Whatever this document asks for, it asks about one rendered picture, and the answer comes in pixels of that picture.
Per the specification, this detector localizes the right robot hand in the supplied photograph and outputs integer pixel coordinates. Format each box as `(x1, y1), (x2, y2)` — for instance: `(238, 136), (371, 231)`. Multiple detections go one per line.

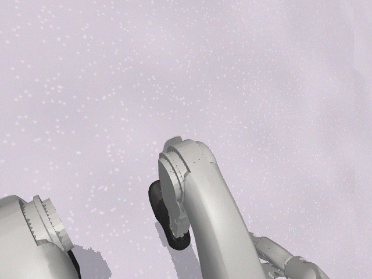
(249, 232), (294, 279)

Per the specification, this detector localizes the left robot foot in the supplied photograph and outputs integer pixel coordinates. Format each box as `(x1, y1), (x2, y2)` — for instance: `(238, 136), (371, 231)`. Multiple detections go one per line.
(68, 250), (81, 279)

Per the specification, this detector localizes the right robot foot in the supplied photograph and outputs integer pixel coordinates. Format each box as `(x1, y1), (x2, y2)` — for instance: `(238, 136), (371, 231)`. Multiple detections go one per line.
(148, 180), (191, 251)

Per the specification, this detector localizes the right robot arm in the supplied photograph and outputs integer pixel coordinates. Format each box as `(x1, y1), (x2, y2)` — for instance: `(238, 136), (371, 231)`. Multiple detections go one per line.
(284, 256), (330, 279)

